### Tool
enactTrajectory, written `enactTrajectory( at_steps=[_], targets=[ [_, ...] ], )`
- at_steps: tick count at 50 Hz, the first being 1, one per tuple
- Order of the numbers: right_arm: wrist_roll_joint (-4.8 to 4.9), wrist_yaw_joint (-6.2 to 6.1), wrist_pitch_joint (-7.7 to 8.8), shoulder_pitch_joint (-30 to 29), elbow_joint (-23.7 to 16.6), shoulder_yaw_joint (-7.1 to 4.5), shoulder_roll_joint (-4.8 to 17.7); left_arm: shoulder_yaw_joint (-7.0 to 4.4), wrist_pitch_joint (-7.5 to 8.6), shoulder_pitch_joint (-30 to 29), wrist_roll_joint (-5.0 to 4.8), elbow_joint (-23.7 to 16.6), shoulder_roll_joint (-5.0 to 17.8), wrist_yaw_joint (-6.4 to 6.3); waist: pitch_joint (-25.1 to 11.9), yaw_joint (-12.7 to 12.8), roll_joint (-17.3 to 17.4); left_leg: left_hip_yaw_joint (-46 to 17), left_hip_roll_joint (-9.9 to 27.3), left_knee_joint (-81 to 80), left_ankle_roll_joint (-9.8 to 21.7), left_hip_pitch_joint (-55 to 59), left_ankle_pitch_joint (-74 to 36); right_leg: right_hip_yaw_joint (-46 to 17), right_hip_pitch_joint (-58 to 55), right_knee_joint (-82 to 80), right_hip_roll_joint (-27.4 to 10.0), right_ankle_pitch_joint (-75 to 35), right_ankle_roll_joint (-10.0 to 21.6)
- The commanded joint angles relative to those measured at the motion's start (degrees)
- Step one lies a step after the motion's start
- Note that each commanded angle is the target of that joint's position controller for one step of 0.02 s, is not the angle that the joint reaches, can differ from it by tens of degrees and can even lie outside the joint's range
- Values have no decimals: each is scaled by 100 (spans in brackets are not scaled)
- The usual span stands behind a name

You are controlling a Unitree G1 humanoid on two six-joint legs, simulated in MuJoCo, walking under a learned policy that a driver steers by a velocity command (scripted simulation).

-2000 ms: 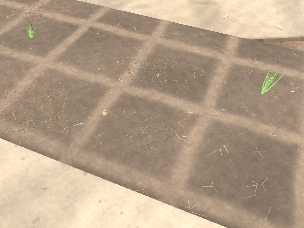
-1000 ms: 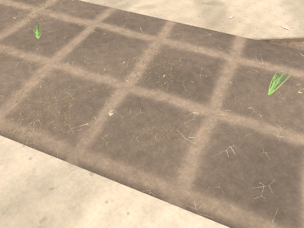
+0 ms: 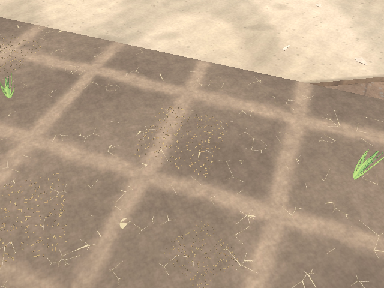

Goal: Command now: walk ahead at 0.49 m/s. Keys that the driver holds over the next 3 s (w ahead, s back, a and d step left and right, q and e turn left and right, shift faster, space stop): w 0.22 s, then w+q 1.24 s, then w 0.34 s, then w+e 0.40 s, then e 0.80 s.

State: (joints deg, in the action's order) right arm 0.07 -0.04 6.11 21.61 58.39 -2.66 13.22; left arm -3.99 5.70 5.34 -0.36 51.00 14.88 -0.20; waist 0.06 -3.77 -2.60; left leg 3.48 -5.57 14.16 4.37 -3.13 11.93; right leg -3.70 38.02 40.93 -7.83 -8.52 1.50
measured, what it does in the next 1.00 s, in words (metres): goes down, turning left: right foot 0.08 m lower, then left foot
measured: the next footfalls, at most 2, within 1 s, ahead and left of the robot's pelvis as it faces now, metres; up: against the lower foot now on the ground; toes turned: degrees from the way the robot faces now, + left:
right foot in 0.24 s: +0.32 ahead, -0.18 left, -0.08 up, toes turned -2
left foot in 0.74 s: +0.60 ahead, +0.08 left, -0.08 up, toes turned +16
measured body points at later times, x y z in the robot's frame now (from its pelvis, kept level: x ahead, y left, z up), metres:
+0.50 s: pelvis +0.31 -0.08 -0.08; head +0.33 -0.09 +0.37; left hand +0.29 +0.16 -0.23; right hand +0.43 -0.33 -0.21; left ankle +0.37 +0.07 -0.69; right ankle +0.28 -0.18 -0.82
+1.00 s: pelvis +0.58 +0.01 -0.08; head +0.61 +0.03 +0.37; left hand +0.65 +0.32 -0.18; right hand +0.76 -0.22 -0.19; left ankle +0.57 +0.06 -0.82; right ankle +0.74 -0.15 -0.75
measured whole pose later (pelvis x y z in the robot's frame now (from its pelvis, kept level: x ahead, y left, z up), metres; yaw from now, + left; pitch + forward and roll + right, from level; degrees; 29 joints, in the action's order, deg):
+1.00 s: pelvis +0.58 +0.01 -0.08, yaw +23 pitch +3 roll +0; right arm 0.8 0.2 3.0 17.3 43.7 -4.5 14.1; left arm -4.2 6.0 5.9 0.8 44.5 16.1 -0.8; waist 1.1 -1.7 -1.2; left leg -3.8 -7.2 21.1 6.4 -13.6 9.6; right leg -4.9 38.0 54.6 -6.6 12.3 -2.8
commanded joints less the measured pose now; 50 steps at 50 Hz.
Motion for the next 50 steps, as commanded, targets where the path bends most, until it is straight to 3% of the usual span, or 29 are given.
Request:
enactTrajectory(
  at_steps=[1,3,6,10,11,12,13,14,15,16,17,19,21,22,23,26,29,33,35,36,37,38,39,40,41,42,43,46,50],
  targets=[
    [58,-106,54,139,-188,-128,763,-34,114,-396,-5,-346,279,140,428,64,348,-800,1524,-219,714,-205,-865,2,142,-787,30,-813,76],
    [79,-145,-14,311,-161,-136,744,35,117,-800,21,-518,180,264,484,-103,376,-822,1599,254,681,-158,-498,25,47,-1215,81,-1016,78],
    [104,-196,-120,510,-175,-171,800,89,71,-1108,-56,-691,207,398,600,-254,367,-1013,1767,923,659,-19,-226,-27,18,-1570,145,-786,113],
    [37,-186,-248,707,-202,-242,953,63,70,-832,-143,-616,392,464,501,-182,370,-1233,1851,2071,553,319,-1195,108,-576,-1940,231,192,213],
    [0,-150,-261,647,-245,-242,1003,-4,86,-352,-102,-467,526,438,159,54,253,-1139,1698,2798,491,254,-1873,326,-1293,-2017,403,302,305],
    [-2,-88,-250,549,-283,-194,905,-118,117,597,-53,-176,731,391,-368,523,115,-952,1359,3952,354,-349,-2073,563,-2778,-1938,516,-98,428],
    [-11,-32,-183,693,-295,-92,529,-174,145,1707,69,53,1004,355,-1211,933,-301,-776,1015,5911,81,-2151,-148,-1,-5042,-802,-209,-1316,730],
    [123,24,-43,1719,-27,75,-57,-212,65,2237,102,167,1230,336,-2334,810,-1714,-852,285,8473,-267,-3930,3349,-1799,-6889,-7,-1669,-2424,1589],
    [447,28,133,1379,-341,40,393,-277,-61,2985,-106,389,1343,383,-3072,1278,-1423,-1366,286,8878,-320,-4756,2897,-3335,-7213,-1272,-2174,200,2128],
    [609,-78,132,298,-625,-54,632,-222,-136,2694,-88,451,1070,282,-2034,1298,-596,-1033,628,8856,-366,-5461,2304,-3045,-6530,-1880,-1956,1739,1815],
    [477,-169,69,-457,-920,-62,746,-99,-128,1902,-1,286,775,198,-946,1134,84,-660,826,8711,-394,-5560,1746,-2382,-5269,-2285,-1641,1625,1528],
    [198,-254,-171,-316,-972,-91,547,75,2,975,156,148,377,187,-432,500,82,-843,1164,8328,-397,-4762,1057,-1606,-3407,-2354,-1455,564,1392],
    [206,-210,-349,-131,-1023,-65,147,108,62,656,143,236,204,186,1,128,-253,-962,1347,7702,-244,-4365,1021,-674,-2355,-2641,-1051,499,1017],
    [189,-194,-368,-194,-1089,-56,110,77,96,721,158,270,313,168,68,128,-202,-938,1327,7407,-246,-4434,682,-339,-2296,-2753,-934,177,1004],
    [199,-158,-343,-340,-1169,-122,244,100,125,830,180,345,200,118,186,120,-136,-1075,1339,6637,-222,-4462,-43,42,-2293,-2819,-721,205,840],
    [60,-31,-240,-949,-1380,-102,96,72,152,855,232,321,416,-110,258,230,-109,-575,1101,3809,-294,-3401,-1878,1068,-1872,-3007,-184,-10,606],
    [121,133,-278,-1695,-1671,-6,-85,-47,104,1358,76,449,739,-181,337,537,-14,-325,1008,2826,-227,-3381,-1930,966,-2779,-3204,-614,43,691],
    [117,294,-275,-2398,-2084,-42,51,-141,-117,1709,-17,501,765,-171,569,692,167,-166,918,2231,105,-4096,-998,1071,-4256,-2678,-1012,-744,584],
    [121,352,-285,-2278,-2179,-135,241,-202,-195,1600,-3,383,930,-181,269,509,-129,241,544,2200,295,-3370,-331,1332,-4411,-1950,-943,-2577,451],
    [110,360,-300,-1821,-2122,-241,448,-224,-228,1549,7,333,1013,-195,-51,233,-269,386,302,2241,412,-2625,-94,1472,-4333,-1190,-874,-3459,386],
    [134,320,-313,-893,-1912,-423,774,-207,-245,1459,6,266,1006,-202,-543,-268,-200,339,99,1937,620,-1197,-379,1622,-3782,28,-674,-3443,226],
    [99,183,-367,125,-1721,-659,1441,-142,-174,1416,90,55,876,-200,-1253,-616,560,-1272,1038,1866,1073,823,-839,1688,-2144,1997,-354,-1494,-66],
    [163,161,-339,32,-1799,-688,1834,116,41,1812,121,-219,153,-54,-2022,-77,1753,-4763,2508,831,2278,2688,94,846,212,4213,1038,3918,-381],
    [71,134,-345,364,-1769,-544,1404,-12,306,1118,-70,-354,661,64,-2185,-471,1061,-4986,2456,358,2035,2850,532,-318,965,4436,833,3909,-190],
    [34,106,-307,87,-1736,-469,1114,-53,378,694,-226,-541,782,82,-1365,-364,893,-4073,2275,376,1760,2237,183,-219,1332,4166,591,3507,-68],
    [75,123,-248,-446,-1837,-416,954,-50,381,622,-132,-566,719,28,-751,16,142,-3365,2001,300,1543,1104,-501,-201,992,3488,328,3057,-53],
    [75,126,-211,-864,-1938,-366,777,-120,310,666,11,-524,781,-31,-561,272,83,-2875,1802,225,1392,279,-1058,-172,462,2946,143,2853,-103],
    [49,75,-186,-1088,-2034,-360,814,-155,77,850,83,-646,616,-61,-348,605,280,-2360,1485,-63,1390,-907,-1659,-63,-277,2248,61,2637,-328],
    [104,-73,-214,-689,-1959,-437,1055,-75,34,-8,150,-1006,393,-69,-164,349,435,-1828,1119,-60,1172,-1303,-1716,93,-343,623,314,1345,-550]
  ],
)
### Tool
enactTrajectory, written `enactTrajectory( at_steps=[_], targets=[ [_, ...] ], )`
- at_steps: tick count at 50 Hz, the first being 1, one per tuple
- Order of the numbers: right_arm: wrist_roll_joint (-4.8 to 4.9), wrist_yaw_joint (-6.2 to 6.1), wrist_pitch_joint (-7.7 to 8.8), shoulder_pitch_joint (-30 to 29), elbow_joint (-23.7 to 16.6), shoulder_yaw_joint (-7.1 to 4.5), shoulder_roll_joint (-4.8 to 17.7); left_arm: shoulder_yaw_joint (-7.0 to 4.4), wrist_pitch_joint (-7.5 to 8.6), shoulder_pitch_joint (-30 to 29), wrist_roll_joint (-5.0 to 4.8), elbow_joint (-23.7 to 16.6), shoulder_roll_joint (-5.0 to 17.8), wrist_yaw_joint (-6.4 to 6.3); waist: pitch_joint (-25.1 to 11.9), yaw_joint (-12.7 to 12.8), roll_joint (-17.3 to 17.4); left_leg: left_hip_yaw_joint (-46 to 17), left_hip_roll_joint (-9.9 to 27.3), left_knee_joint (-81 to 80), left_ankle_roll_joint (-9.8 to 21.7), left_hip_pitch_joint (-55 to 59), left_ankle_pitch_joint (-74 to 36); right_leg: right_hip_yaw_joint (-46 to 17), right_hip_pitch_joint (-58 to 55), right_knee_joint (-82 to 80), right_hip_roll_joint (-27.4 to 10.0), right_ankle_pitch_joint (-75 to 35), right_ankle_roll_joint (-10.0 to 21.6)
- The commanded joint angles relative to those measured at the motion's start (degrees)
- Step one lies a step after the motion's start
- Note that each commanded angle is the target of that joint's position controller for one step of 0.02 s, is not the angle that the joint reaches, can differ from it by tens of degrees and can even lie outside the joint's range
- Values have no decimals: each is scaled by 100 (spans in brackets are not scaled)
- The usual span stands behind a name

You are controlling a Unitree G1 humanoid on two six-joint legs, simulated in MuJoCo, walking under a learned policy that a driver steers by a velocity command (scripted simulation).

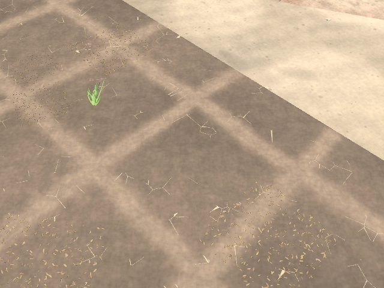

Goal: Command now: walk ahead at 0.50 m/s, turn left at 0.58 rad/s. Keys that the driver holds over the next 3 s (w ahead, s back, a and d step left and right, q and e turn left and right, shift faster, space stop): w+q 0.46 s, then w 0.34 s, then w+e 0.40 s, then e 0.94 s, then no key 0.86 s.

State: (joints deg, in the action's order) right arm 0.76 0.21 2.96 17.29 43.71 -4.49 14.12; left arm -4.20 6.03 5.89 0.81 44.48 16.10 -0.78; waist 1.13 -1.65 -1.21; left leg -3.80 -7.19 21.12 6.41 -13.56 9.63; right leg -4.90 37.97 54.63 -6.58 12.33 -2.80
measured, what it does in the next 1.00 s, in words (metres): walks ahead, turning left: right foot, then left foot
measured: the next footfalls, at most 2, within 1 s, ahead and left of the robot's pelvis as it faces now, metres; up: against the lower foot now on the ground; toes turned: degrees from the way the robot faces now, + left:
right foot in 0.22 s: +0.31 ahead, -0.15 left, +0.00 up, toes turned +12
left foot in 0.74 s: +0.49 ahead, +0.19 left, +0.00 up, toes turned +24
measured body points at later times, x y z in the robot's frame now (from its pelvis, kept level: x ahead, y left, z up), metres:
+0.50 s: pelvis +0.27 -0.05 +0.00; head +0.29 -0.04 +0.45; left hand +0.24 +0.24 -0.11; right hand +0.50 -0.26 -0.09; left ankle +0.29 +0.13 -0.66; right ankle +0.27 -0.15 -0.74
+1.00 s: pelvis +0.50 +0.10 +0.00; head +0.51 +0.12 +0.45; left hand +0.52 +0.41 -0.12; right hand +0.66 -0.13 -0.11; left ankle +0.45 +0.18 -0.74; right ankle +0.63 -0.04 -0.66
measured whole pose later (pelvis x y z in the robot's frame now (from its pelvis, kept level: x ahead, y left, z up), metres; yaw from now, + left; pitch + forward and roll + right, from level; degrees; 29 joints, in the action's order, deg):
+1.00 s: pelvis +0.50 +0.10 +0.00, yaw +19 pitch +1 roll +1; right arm -0.9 1.1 5.2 17.4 44.3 -3.8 14.4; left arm -3.7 3.0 11.1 -1.5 46.7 17.4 0.3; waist 0.8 -1.5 -3.0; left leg 5.2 -3.0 17.0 3.7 -8.0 10.4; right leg -3.8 38.9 60.1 -6.6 10.3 -0.9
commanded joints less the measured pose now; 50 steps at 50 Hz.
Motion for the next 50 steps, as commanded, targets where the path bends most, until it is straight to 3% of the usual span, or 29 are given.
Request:
enactTrajectory(
  at_steps=[1,4,7,9,10,11,12,13,14,15,16,17,18,20,23,28,31,33,35,36,37,38,39,40,41,42,43,46,50],
  targets=[
    [53,-117,75,-160,-470,-256,963,-26,11,-284,18,-423,210,11,-253,41,374,-1024,1176,-694,861,-304,-1309,231,-481,-1215,300,-1115,-115],
    [72,-122,17,138,-399,-262,971,1,44,-787,-75,-631,203,89,-222,-196,573,-1189,1154,-537,681,-269,-761,238,-850,-2075,578,-1706,-75],
    [103,-132,-15,328,-352,-252,913,-62,120,-946,-123,-804,449,159,-255,-205,715,-1740,1358,-98,607,233,-418,54,-956,-2526,671,-1269,64],
    [87,-149,-27,277,-398,-262,929,-128,197,-728,-153,-812,590,191,-296,-36,902,-2088,1446,231,526,452,-384,46,-1317,-2721,706,-768,227],
    [88,-151,-32,167,-448,-235,855,-179,230,-331,-146,-724,654,181,-404,208,944,-2095,1320,532,412,400,-490,124,-1868,-2973,713,-791,361],
    [56,-132,-5,86,-530,-155,626,-264,262,279,-66,-634,849,145,-855,510,819,-1844,1043,1349,216,77,-590,-113,-2954,-2950,348,-775,608],
    [5,-122,23,156,-674,-53,301,-355,261,1143,21,-567,1194,87,-1594,776,21,-1168,540,3060,-83,-993,254,-1319,-4598,-2987,-733,-425,1057],
    [160,-128,67,888,-811,4,259,-421,189,1541,38,-363,1454,148,-2091,436,-1992,-688,116,4569,-337,-2732,2603,-3896,-5818,-3542,-1795,736,1841],
    [189,-139,39,834,-621,-108,856,-283,154,1323,-73,-495,855,158,-1542,522,-1217,-818,588,5276,-434,-3307,2277,-3829,-5503,-3662,-1739,1607,1706],
    [117,-128,-5,262,-677,-166,1062,-202,99,1100,-95,-546,563,130,-862,646,-626,-646,768,5418,-480,-3398,1725,-2826,-4796,-3697,-1468,1328,1447],
    [47,-131,-29,10,-726,-167,978,-161,56,823,-38,-574,515,130,-520,523,-248,-503,941,5278,-500,-3183,1311,-2163,-4113,-3819,-1216,672,1319],
    [16,-112,-37,-138,-792,-182,897,-129,37,674,-19,-540,411,127,-266,416,-269,-510,1092,5047,-510,-3050,1049,-1714,-3651,-3947,-1041,80,1295],
    [59,-75,-63,-111,-806,-185,800,-98,43,605,0,-517,344,121,-190,305,-380,-458,1222,4894,-497,-2810,916,-1265,-3335,-4091,-866,-254,1234],
    [101,-43,-119,-124,-857,-142,581,-118,93,632,-41,-411,369,132,-142,252,-508,-300,1299,4694,-533,-2756,762,-739,-3154,-4314,-775,-716,1301],
    [55,-32,-150,-406,-977,-107,503,-195,124,724,-51,-241,597,122,-84,256,-342,-284,1373,4128,-643,-3035,265,-196,-3280,-4468,-849,-1458,1394],
    [32,103,-20,-1183,-1082,36,277,-205,36,971,-116,10,759,110,82,501,-234,71,1230,2319,-593,-2577,-896,599,-3356,-4561,-628,-1718,1283],
    [51,197,32,-1719,-1251,79,277,-233,-40,1305,-216,193,937,116,265,654,-232,356,1130,1648,-508,-2400,-825,655,-3637,-4537,-791,-1683,1284],
    [56,237,45,-1873,-1355,59,376,-250,-108,1423,-272,306,1030,116,309,599,-324,442,1052,1353,-361,-2324,-397,628,-3995,-4363,-968,-2093,1238],
    [17,242,52,-1537,-1314,-38,590,-269,-175,1362,-312,366,1166,90,30,264,-491,661,780,1043,-135,-1553,-23,782,-4186,-3735,-972,-3639,1110],
    [-6,221,50,-819,-1102,-154,778,-248,-209,1293,-329,393,1165,68,-403,-180,-456,826,577,719,33,-452,-340,1031,-4015,-2903,-802,-4409,971],
    [-22,157,29,84,-819,-311,1100,-173,-205,1333,-273,375,1010,34,-967,-570,-348,630,657,831,197,1083,-629,1229,-3242,-1753,-552,-4069,762],
    [-87,50,-8,946,-682,-435,1660,4,-150,1412,-63,138,536,37,-1772,-726,712,-1362,2056,937,736,3057,-771,1378,-1397,372,-34,-1483,447],
    [-47,71,21,854,-699,-377,1768,128,-8,1774,-119,121,275,91,-2558,-382,1651,-3902,3085,-7,1562,3798,-245,501,-45,1893,754,2127,291],
    [-40,103,45,671,-699,-248,1297,-27,74,1368,-299,82,822,143,-2048,-524,1012,-3390,2869,-155,1327,3408,62,7,552,2266,404,1966,332],
    [-46,97,66,359,-686,-171,1056,-14,95,972,-392,-33,823,163,-1251,-433,867,-2357,2639,-198,1083,2614,-179,137,727,2132,166,1548,400],
    [-51,111,95,-9,-662,-112,884,-4,72,837,-316,-12,732,133,-799,-202,432,-1744,2372,-362,885,1783,-478,186,518,1713,-67,1092,396],
    [-81,126,138,-268,-666,-59,688,-42,1,852,-229,20,741,118,-558,-22,520,-1333,2207,-563,786,1198,-759,147,227,1398,-209,792,368],
    [-130,123,304,-465,-531,-79,674,-11,-253,1190,-247,147,453,118,-329,285,587,-661,2131,-1163,784,375,-921,32,-270,1147,-247,243,254],
    [-192,19,379,-321,-275,-112,752,-25,-312,700,-216,-16,397,95,29,197,425,133,2055,-1405,616,477,-1192,-231,286,222,-104,-908,145]
  ],
)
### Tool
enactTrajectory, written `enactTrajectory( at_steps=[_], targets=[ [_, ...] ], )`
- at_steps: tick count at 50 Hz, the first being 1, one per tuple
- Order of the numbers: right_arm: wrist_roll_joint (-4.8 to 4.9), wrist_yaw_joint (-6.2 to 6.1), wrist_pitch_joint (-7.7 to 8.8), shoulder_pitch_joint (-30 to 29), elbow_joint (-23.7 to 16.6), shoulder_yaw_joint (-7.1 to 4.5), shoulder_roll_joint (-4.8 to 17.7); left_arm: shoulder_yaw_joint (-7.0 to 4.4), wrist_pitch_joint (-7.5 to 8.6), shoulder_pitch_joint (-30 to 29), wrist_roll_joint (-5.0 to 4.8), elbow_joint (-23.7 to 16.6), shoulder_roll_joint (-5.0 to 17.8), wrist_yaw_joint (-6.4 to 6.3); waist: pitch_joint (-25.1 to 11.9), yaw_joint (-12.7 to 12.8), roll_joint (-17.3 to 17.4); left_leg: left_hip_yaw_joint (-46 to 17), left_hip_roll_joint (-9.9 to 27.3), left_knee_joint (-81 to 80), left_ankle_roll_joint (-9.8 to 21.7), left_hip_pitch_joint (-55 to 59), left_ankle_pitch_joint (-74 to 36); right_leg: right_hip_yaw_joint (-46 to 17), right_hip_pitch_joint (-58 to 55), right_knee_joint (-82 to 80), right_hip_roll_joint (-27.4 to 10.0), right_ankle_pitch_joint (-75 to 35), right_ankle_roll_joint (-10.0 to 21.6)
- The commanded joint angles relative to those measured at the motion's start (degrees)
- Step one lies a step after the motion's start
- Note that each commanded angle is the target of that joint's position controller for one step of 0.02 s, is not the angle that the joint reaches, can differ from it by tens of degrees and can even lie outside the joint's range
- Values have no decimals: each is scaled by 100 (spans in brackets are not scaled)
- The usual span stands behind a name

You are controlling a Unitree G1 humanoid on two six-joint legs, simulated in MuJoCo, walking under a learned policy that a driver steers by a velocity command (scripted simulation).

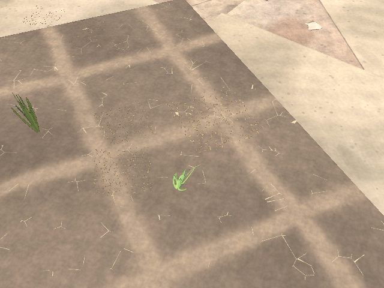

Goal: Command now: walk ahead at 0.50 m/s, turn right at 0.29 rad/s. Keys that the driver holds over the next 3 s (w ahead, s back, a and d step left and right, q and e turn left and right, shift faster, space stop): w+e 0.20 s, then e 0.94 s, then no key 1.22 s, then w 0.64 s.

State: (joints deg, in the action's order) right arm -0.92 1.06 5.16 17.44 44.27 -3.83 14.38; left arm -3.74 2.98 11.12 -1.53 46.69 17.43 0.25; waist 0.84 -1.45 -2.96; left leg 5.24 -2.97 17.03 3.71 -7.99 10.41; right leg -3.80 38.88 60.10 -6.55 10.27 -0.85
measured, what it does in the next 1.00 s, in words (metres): walks ahead, turning right: right foot, then left foot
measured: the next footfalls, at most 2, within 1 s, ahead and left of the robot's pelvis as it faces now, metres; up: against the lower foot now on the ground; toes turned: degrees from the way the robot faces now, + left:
right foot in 0.28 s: +0.32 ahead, -0.16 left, +0.00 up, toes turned -12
left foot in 0.78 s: +0.46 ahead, +0.02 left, +0.00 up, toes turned -33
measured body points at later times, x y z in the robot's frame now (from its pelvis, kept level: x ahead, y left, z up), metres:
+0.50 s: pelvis +0.24 -0.07 -0.01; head +0.29 -0.10 +0.43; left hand +0.45 +0.16 -0.11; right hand +0.32 -0.39 -0.12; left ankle +0.29 +0.10 -0.66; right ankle +0.28 -0.15 -0.75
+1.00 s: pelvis +0.34 -0.05 -0.01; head +0.38 -0.05 +0.44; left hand +0.63 +0.10 -0.11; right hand +0.30 -0.36 -0.09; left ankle +0.43 +0.04 -0.75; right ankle +0.25 -0.15 -0.67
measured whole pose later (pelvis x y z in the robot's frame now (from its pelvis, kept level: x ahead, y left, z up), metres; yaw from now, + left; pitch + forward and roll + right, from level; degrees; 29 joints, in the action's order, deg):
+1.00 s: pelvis +0.34 -0.05 -0.01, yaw -35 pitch +2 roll -1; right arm -1.0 -2.4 -0.3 8.7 39.7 -3.3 14.7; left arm -5.3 -4.2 10.5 -1.4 35.9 19.3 -1.1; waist 2.6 -0.6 -2.3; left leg 1.4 2.5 26.3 -0.1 -17.2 11.2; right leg -2.9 30.0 61.4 1.5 24.7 -5.1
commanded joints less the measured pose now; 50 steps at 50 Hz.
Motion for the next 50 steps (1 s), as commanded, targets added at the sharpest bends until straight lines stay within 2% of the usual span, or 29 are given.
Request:
enactTrajectory(
  at_steps=[1,5,9,11,12,13,14,15,16,17,18,19,20,21,23,26,30,32,35,37,38,39,40,41,42,43,44,46,50],
  targets=[
    [-15,-86,159,-341,-298,-176,741,-65,10,76,25,-266,240,19,86,151,602,-556,1574,-1008,803,-26,-1323,-304,175,-673,-60,-1063,-36],
    [42,-151,129,-137,-122,-206,895,32,45,-642,54,-523,57,156,332,-154,519,-20,1606,-1070,624,252,-1363,124,38,-1825,58,-1791,67],
    [138,-177,-29,172,102,-264,1024,61,36,-1143,55,-893,65,301,481,-322,506,182,1884,-662,526,1197,-1919,399,376,-2348,154,-1107,296],
    [160,-228,-139,10,89,-295,1153,10,32,-1063,75,-1027,175,370,377,-141,663,365,1903,-42,374,1417,-3601,705,52,-2494,392,-499,475],
    [164,-282,-202,-68,45,-317,1247,-57,25,-772,106,-1015,300,383,102,27,824,443,1847,543,270,1455,-4895,949,-434,-2457,656,-229,562],
    [169,-328,-264,-143,8,-318,1285,-174,33,-88,109,-879,508,374,-301,381,856,517,1709,1481,128,1328,-5591,1070,-1278,-2599,929,-278,681],
    [204,-359,-265,-202,-43,-282,1240,-343,41,728,123,-711,837,299,-749,832,694,640,1420,2767,-147,706,-5094,909,-2617,-3119,1051,-1142,882],
    [-8,-337,-181,56,-208,-131,800,-463,-6,1143,139,-668,1405,149,-1390,746,-451,610,920,4725,-506,-943,-1383,-689,-4448,-2860,-115,-3425,1323],
    [-51,-216,-20,701,-393,67,384,-449,34,832,227,-934,1716,161,-2573,228,-1342,-409,-250,6763,-828,-2869,2920,-3813,-6192,-3243,-1689,-4385,2796],
    [89,-140,73,168,-306,-78,1040,-370,-7,911,203,-1041,1272,179,-2916,754,-171,-1331,161,6913,-695,-2993,2648,-3245,-6050,-3397,-1409,-4271,2523],
    [227,-140,82,-310,-514,-69,1025,-295,-6,595,143,-1060,1002,172,-2110,665,-44,-1210,393,6544,-584,-3228,2219,-2349,-5365,-3418,-1141,-4056,2241],
    [152,-216,48,-466,-490,-55,931,-261,-20,309,55,-1056,845,151,-1308,445,453,-1053,598,6052,-605,-3266,1882,-1831,-4410,-3581,-812,-3774,1965],
    [66,-286,-35,-507,-487,-98,1001,-215,-51,69,40,-1112,690,110,-955,283,405,-1026,721,5683,-634,-3050,1642,-1566,-3672,-3752,-639,-3579,1858],
    [68,-297,-142,-404,-498,-121,1014,-205,-79,-42,130,-1180,692,89,-812,98,226,-1041,749,5526,-646,-2632,1491,-1434,-3042,-3930,-505,-3532,1823],
    [35,-331,-261,-191,-470,-89,840,-247,-87,-171,188,-1217,792,67,-776,-65,51,-947,658,5086,-767,-2353,1327,-1220,-2492,-4042,-362,-3823,1839],
    [-7,-388,-317,-344,-508,-46,732,-288,-156,-142,141,-1207,916,-40,-948,-44,-43,-944,521,4257,-934,-2384,848,-1098,-2418,-3925,-210,-3828,1715],
    [54,-353,-375,-844,-626,-33,735,-288,-358,-186,71,-1270,917,-181,-987,112,-267,-1054,374,3318,-995,-2236,163,-1340,-2359,-3848,-10,-2144,1397],
    [77,-318,-372,-1073,-704,-37,750,-288,-423,-174,86,-1303,915,-205,-860,198,-400,-1122,289,2878,-969,-2159,176,-1629,-2359,-3824,11,-1389,1335],
    [91,-257,-285,-1151,-760,-73,819,-282,-468,-154,91,-1350,881,-190,-779,230,-592,-1182,143,2207,-865,-1904,480,-2079,-2583,-3527,-18,-1453,1286],
    [108,-216,-202,-902,-712,-120,851,-258,-486,-301,33,-1420,815,-192,-763,41,-665,-1135,123,1178,-706,-1376,102,-2301,-2692,-3220,110,-1543,1107],
    [94,-207,-162,-713,-654,-160,923,-230,-497,-325,12,-1457,719,-201,-733,-51,-601,-1166,329,495,-566,-810,-656,-2250,-2485,-2984,313,-1154,897],
    [-5,-243,-171,-611,-705,-247,1310,-148,-492,-47,91,-1493,429,-194,-969,111,203,-2024,1454,430,-152,-13,-1588,-1756,-1949,-2090,720,356,587],
    [-167,-262,-271,-717,-667,-328,1653,-132,-459,321,76,-1609,347,-182,-775,480,1922,-3368,2528,356,878,408,-3148,-672,-697,-1021,1655,2737,207],
    [-133,-253,-283,-613,-715,-286,1345,-266,-403,366,155,-1539,878,-160,-884,269,1810,-3812,2900,319,1384,394,-3241,-516,-317,321,1278,2944,-76],
    [-93,-272,-293,-729,-790,-203,1041,-369,-432,296,77,-1413,1111,-153,-807,220,1268,-3109,2551,450,1196,282,-2980,-510,-286,859,1099,2505,-171],
    [-30,-285,-331,-928,-819,-166,890,-383,-516,296,44,-1301,1028,-181,-681,276,970,-2490,2125,523,893,178,-2622,-420,-271,1041,998,2137,-285],
    [45,-306,-365,-1045,-846,-141,821,-365,-592,249,42,-1304,927,-197,-570,257,964,-2144,1936,501,751,100,-2383,-351,-201,1146,934,1864,-369],
    [18,-352,-444,-1061,-828,-150,888,-272,-656,114,4,-1392,598,-160,-427,215,1098,-1548,1646,338,697,-97,-2249,-12,-348,849,876,1485,-455],
    [1,-394,-547,-919,-770,-241,1069,-189,-640,-278,16,-1637,387,-102,-634,-16,1408,-1189,1818,300,842,232,-2144,268,-707,-364,636,1367,-465]
  ],
)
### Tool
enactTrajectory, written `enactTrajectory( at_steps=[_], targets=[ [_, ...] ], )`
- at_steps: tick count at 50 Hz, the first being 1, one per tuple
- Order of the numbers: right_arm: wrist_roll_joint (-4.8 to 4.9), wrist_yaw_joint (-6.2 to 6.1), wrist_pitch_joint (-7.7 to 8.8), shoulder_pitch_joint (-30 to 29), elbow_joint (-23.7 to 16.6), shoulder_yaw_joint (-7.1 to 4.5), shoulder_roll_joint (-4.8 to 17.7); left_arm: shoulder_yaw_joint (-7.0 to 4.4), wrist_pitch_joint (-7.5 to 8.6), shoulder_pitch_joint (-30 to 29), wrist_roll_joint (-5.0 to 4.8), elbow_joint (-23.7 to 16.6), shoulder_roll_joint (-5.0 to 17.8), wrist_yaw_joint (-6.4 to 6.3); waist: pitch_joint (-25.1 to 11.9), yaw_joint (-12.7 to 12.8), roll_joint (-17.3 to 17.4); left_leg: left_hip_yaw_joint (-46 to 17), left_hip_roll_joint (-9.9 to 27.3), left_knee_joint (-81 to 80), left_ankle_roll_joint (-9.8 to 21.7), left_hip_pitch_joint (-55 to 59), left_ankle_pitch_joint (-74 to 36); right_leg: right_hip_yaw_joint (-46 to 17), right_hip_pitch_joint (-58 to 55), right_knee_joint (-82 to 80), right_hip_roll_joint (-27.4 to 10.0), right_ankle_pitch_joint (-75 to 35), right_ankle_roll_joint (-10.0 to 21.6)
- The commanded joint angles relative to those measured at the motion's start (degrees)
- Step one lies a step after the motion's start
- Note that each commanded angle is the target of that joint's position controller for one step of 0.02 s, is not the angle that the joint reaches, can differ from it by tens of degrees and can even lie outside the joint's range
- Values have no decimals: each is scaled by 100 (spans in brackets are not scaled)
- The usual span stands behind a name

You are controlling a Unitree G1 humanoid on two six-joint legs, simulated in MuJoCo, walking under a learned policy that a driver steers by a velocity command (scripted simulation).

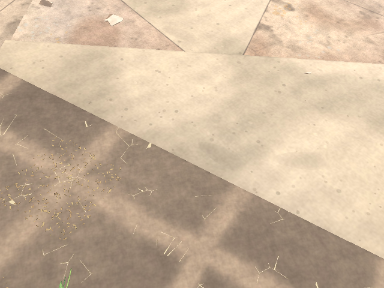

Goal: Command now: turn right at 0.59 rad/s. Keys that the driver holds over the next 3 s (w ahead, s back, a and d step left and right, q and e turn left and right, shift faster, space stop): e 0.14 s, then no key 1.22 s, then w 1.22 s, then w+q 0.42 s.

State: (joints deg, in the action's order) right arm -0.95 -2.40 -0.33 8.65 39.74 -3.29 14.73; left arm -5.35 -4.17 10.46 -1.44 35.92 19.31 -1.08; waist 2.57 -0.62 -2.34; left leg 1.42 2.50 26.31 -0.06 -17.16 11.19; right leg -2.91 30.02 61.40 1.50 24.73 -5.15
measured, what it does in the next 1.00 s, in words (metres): steps on the spot: right foot, then left foot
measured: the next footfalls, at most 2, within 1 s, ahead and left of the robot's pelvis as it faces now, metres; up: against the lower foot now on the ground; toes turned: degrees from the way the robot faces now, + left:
right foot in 0.18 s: +0.03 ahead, -0.14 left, +0.00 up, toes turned -8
left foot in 0.56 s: +0.06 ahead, +0.09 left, +0.00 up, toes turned -11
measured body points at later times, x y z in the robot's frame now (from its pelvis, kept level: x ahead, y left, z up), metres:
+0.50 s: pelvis +0.00 -0.05 +0.00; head +0.01 -0.07 +0.45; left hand +0.21 +0.17 -0.09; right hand +0.07 -0.35 -0.12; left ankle +0.02 +0.11 -0.71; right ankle -0.01 -0.14 -0.74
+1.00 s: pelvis +0.00 -0.02 -0.01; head +0.01 -0.02 +0.44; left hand +0.16 +0.21 -0.13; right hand +0.06 -0.29 -0.13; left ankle +0.02 +0.10 -0.74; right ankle -0.01 -0.14 -0.74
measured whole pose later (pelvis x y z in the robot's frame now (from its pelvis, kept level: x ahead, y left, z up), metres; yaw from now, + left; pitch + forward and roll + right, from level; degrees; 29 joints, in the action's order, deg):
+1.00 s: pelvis +0.00 -0.02 -0.01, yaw -11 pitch -2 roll +0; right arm -0.4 -1.3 0.8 10.5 50.9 -1.3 13.1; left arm -2.9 -1.0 11.8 0.5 47.6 13.1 -1.3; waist 2.1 0.0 0.1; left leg -0.3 0.9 29.8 -0.7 -11.2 16.9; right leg -2.4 12.4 29.5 1.9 15.3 0.7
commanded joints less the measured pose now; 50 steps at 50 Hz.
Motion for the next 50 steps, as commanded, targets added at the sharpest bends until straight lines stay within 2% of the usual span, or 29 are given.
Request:
enactTrajectory(
  at_steps=[1,5,7,8,9,10,11,12,13,14,15,17,19,21,24,26,27,28,29,30,31,32,33,36,43,50],
  targets=[
    [21,-35,-8,-73,-318,-323,1100,-17,78,-241,18,-592,184,57,-854,-118,1379,-729,1334,-641,1229,1095,-2194,248,-57,-803,-221,-118,5],
    [128,46,-3,-118,-262,-386,1244,-80,41,-143,24,-624,313,160,-841,-107,1458,-574,1530,-565,1169,970,-1812,526,-731,-1847,-231,-307,240],
    [228,62,-4,-234,-228,-398,1265,-121,35,140,25,-540,284,210,-799,99,1359,-389,1495,-255,940,804,-1509,715,-1273,-2855,-125,-931,489],
    [269,68,-2,-138,-154,-367,1147,-152,42,363,51,-437,290,201,-805,177,1205,-229,1339,83,699,502,-1195,714,-1832,-3469,18,-1334,672],
    [205,104,3,151,-36,-299,892,-217,64,517,76,-423,498,153,-794,155,460,205,1010,873,238,-218,-383,45,-2604,-3943,-317,-2266,909],
    [-137,169,18,191,-268,-123,455,-328,100,549,121,-589,1177,50,-844,-52,-1587,700,223,2693,-386,-1803,2447,-2074,-3393,-3923,-1996,-4532,1633],
    [-31,93,36,-397,-401,-229,789,-257,231,661,335,-611,1063,107,-1035,448,-1279,-148,-31,3662,-424,-2054,2815,-2474,-2665,-4123,-2470,-4393,2486],
    [112,54,4,-495,-358,-296,989,-181,340,481,373,-551,879,129,-815,364,-785,-339,78,4062,-370,-2019,2445,-1982,-2422,-4198,-2138,-3901,2346],
    [139,29,-30,-378,-255,-314,968,-128,403,158,286,-502,700,116,-669,187,-617,-411,125,4021,-327,-2013,1985,-1586,-2302,-4198,-1788,-3472,2025],
    [100,-7,-69,-248,-108,-327,948,-57,417,-61,200,-504,520,95,-653,102,-511,-442,170,3947,-356,-1957,1642,-1334,-2294,-4174,-1574,-3319,1804],
    [64,-16,-93,-114,-48,-333,930,-5,419,-224,158,-486,439,66,-645,5,-554,-408,133,3980,-413,-1728,1299,-1119,-2130,-4179,-1440,-3565,1748],
    [104,18,-86,59,45,-305,813,87,436,-269,211,-441,240,18,-778,-73,-557,-380,78,3856,-481,-1353,899,-884,-2093,-4195,-1303,-3745,1747],
    [127,42,-82,2,58,-238,668,108,446,-264,220,-373,188,-5,-750,-26,-525,-391,125,3072,-507,-1200,772,-805,-2243,-4189,-1231,-3519,1717],
    [109,70,-79,-164,24,-168,557,92,427,-211,219,-297,243,-14,-694,94,-551,-372,145,2289,-502,-881,859,-884,-2260,-4180,-1251,-3186,1743],
    [130,99,-71,-182,31,-158,638,80,391,-162,231,-165,321,34,-550,203,-583,-274,81,1521,-454,-393,1157,-1123,-2058,-4180,-1324,-2714,1870],
    [137,112,-43,-47,107,-146,618,130,389,-247,193,-74,229,64,-472,115,-512,-236,34,791,-383,-32,859,-1235,-1932,-4112,-1276,-2499,1819],
    [109,129,-13,111,184,-119,547,169,392,-315,154,-20,145,71,-453,-30,-418,-191,2,57,-316,355,242,-1182,-1806,-4032,-1170,-2402,1685],
    [30,147,21,206,228,-98,581,202,420,-186,148,73,60,81,-491,-80,-224,-325,85,-449,-226,831,-637,-1128,-1639,-3995,-1036,-2237,1449],
    [-27,136,48,301,225,-122,818,229,468,-22,233,128,-23,92,-645,27,123,-722,463,-386,-96,1274,-1669,-952,-1467,-3811,-783,-1834,1165],
    [37,131,51,178,304,-219,1187,185,517,257,270,143,37,136,-640,388,836,-663,535,6,129,1179,-1580,-548,-1413,-3830,-382,-1457,960],
    [84,170,68,77,306,-173,869,198,511,-5,299,181,66,129,-631,177,879,-650,426,-104,230,705,-697,-314,-1759,-3733,-217,-1281,778],
    [47,191,94,15,308,-108,671,174,480,-239,273,171,114,116,-491,100,786,-633,358,-209,175,484,-294,-283,-1832,-3637,-205,-1247,742],
    [11,187,120,-42,329,-88,638,177,440,-317,249,176,41,86,-454,99,747,-597,312,-244,94,381,-198,-289,-1869,-3595,-238,-1363,771],
    [21,165,195,57,420,-40,587,170,350,-233,245,254,-22,53,-337,72,602,-514,235,-200,10,365,-162,-347,-1812,-3616,-267,-1548,830],
    [45,91,186,127,622,15,582,139,380,-63,212,580,-76,2,-264,35,263,-480,160,-158,41,418,-132,-319,-1813,-3630,-266,-1728,735],
    [61,89,178,155,920,51,516,114,388,67,191,950,-50,-59,-222,41,207,-430,83,-208,55,427,-166,-294,-1938,-3647,-283,-1901,684]
  ],
)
